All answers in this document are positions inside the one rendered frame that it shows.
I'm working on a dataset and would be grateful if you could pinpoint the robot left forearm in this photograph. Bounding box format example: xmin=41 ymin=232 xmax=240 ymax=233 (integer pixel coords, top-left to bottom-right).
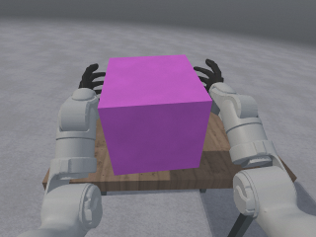
xmin=40 ymin=88 xmax=100 ymax=224

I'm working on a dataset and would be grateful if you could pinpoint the left robot hand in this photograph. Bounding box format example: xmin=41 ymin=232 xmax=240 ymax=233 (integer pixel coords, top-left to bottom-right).
xmin=78 ymin=63 xmax=106 ymax=102

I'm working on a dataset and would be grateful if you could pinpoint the robot right upper arm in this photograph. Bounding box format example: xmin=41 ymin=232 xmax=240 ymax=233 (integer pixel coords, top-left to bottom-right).
xmin=233 ymin=166 xmax=316 ymax=237

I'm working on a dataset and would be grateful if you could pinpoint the robot right forearm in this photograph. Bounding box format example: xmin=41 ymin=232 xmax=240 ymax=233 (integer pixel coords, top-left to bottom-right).
xmin=208 ymin=82 xmax=298 ymax=203

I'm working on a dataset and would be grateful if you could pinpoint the table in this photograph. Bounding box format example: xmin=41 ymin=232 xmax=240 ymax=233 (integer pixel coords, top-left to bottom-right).
xmin=42 ymin=112 xmax=297 ymax=237

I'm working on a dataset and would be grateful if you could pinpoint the robot left upper arm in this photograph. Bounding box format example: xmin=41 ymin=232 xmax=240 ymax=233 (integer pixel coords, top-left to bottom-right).
xmin=17 ymin=183 xmax=103 ymax=237

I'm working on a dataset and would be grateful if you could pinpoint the right robot hand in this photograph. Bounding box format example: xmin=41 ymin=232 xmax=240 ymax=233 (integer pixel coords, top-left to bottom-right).
xmin=194 ymin=59 xmax=224 ymax=93

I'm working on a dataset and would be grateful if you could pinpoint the carton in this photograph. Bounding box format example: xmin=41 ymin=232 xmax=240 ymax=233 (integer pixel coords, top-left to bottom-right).
xmin=97 ymin=54 xmax=212 ymax=176

